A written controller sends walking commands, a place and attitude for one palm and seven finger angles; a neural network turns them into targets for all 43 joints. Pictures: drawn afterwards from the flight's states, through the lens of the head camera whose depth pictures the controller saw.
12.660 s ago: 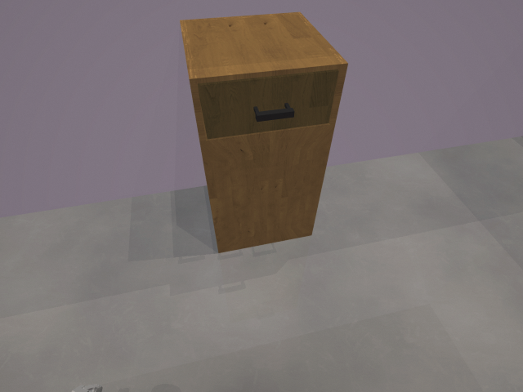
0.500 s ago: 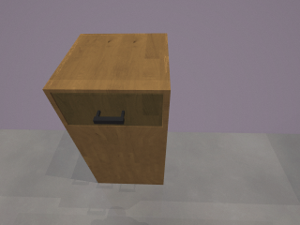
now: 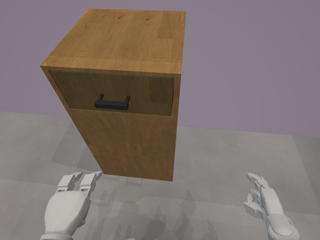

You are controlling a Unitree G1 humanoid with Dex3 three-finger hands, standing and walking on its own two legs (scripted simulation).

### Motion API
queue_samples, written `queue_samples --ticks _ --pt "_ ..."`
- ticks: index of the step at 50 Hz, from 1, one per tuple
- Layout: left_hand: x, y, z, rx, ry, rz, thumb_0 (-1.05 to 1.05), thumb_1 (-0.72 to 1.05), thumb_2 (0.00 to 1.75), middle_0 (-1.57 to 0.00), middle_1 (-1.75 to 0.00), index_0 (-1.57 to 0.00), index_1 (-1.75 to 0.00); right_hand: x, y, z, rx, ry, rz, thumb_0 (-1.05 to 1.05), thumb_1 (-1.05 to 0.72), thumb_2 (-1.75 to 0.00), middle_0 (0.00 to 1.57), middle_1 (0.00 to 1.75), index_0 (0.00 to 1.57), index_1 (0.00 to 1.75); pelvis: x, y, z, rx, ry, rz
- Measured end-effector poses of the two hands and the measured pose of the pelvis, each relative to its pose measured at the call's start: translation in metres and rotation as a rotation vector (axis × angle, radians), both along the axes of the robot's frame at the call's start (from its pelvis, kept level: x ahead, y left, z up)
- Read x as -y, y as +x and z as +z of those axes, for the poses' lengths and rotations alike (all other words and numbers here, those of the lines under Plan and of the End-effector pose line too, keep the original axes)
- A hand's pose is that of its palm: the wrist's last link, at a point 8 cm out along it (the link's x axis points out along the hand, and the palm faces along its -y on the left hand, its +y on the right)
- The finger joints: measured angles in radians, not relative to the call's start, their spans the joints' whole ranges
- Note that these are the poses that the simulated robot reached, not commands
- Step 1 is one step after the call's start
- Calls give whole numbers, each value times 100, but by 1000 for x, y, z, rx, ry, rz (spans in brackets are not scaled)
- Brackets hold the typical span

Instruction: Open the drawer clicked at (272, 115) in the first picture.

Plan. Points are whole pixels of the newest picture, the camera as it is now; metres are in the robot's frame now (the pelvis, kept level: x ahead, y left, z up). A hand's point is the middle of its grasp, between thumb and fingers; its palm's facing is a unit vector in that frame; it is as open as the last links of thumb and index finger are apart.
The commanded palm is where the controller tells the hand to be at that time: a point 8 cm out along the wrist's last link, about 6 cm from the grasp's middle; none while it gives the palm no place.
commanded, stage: raise the hand with hooked fingers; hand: left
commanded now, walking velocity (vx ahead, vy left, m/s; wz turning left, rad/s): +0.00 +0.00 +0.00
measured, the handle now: (113, 101) +0.52 +0.25 +0.00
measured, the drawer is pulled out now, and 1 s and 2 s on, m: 0.00 0.00 0.00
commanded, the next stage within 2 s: move the hooked fingers above the handle in 1.48 s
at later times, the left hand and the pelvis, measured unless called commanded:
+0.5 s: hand (76, 168) +0.25 +0.25 +0.03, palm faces -0.01 -0.08 -1.00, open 11.5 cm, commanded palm +0.24 +0.25 +0.09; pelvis +0.02 +0.01 +0.01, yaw -1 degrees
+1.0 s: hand (64, 127) +0.32 +0.28 +0.11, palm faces +0.07 -0.06 -1.00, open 13.7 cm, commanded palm +0.30 +0.28 +0.16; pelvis +0.03 +0.05 +0.03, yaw -1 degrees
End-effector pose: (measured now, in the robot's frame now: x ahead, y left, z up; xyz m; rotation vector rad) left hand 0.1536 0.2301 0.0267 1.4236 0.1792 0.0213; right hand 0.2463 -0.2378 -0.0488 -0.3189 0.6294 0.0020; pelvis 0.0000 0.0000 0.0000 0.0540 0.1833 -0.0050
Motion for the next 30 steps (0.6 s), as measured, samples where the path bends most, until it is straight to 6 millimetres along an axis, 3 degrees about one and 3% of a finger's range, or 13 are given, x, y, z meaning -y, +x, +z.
queue_samples --ticks 3,7,14,22,26,30 --pt "-5 -11 -3 34 45 17 1 53 75 -24 -53 -24 -54 -11 17 -7 8 -1 52 0 -91 -90 20 30 20 30 7 -2 -9 -13 -4 16" --pt "-16 3 9 131 95 52 0 43 71 -25 -59 -26 -60 -31 20 -26 -6 44 77 0 -91 -90 20 30 20 30 11 -3 -18 -11 -18 43" --pt "-22 52 39 117 90 123 1 26 64 -26 -70 -27 -70 -50 -22 -50 -164 136 30 0 -91 -90 20 30 20 30 11 4 -5 25 -22 41" --pt "-17 75 55 35 62 -13 0 9 56 -28 -82 -28 -82 -21 -72 -54 -292 84 -101 1 -90 -90 20 30 20 30 -1 16 12 41 -25 -16" --pt "-22 82 64 107 64 -44 0 -1 52 -28 -88 -29 -88 -3 -79 -52 -301 38 -159 1 -91 -90 20 30 20 30 -10 19 13 37 -30 -16" --pt "-31 93 73 179 72 -14 0 -10 48 -29 -94 -30 -94 3 -75 -45 -283 19 -194 1 -91 -90 20 30 20 30 -19 22 14 43 -34 -16"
